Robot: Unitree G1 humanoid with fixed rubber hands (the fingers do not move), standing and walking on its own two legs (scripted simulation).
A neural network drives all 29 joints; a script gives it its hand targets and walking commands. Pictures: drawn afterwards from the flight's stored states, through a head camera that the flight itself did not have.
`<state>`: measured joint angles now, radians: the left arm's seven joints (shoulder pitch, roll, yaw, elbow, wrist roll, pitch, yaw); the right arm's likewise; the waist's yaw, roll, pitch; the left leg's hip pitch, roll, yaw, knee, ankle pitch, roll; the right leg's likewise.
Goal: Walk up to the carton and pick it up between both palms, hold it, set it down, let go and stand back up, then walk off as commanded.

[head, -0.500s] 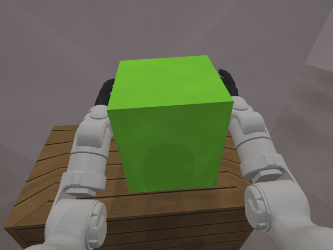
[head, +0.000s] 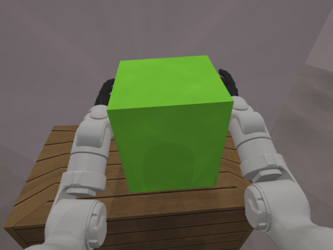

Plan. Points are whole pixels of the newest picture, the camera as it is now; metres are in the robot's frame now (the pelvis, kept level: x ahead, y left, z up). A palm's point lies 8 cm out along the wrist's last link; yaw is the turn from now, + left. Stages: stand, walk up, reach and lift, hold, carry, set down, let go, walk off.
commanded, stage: hold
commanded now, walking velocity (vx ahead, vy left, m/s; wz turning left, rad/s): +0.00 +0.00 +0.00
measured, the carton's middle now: (168, 124) +0.36 +0.00 +0.18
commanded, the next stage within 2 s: set down in 0.06 s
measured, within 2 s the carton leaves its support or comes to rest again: neither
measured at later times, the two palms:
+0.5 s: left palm (103, 108) +0.39 +0.16 +0.20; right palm (224, 106) +0.40 -0.14 +0.21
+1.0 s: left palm (109, 110) +0.42 +0.15 +0.17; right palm (223, 116) +0.41 -0.15 +0.17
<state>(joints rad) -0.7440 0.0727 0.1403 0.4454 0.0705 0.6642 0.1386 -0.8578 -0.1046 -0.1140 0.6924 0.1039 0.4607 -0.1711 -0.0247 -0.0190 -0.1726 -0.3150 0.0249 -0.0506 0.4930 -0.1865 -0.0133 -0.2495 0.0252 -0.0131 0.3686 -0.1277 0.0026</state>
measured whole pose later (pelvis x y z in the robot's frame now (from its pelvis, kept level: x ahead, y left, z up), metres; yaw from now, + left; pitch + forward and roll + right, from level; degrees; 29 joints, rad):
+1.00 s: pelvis +0.03 +0.00 +0.00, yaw +0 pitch -2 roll -2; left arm -0.72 0.04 0.22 0.51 0.16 0.44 0.04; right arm -0.70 -0.04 -0.13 0.69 0.10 0.17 -0.20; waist -0.02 -0.02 -0.04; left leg -0.20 0.02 -0.05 0.44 -0.21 -0.01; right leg -0.13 0.02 -0.01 0.31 -0.15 0.00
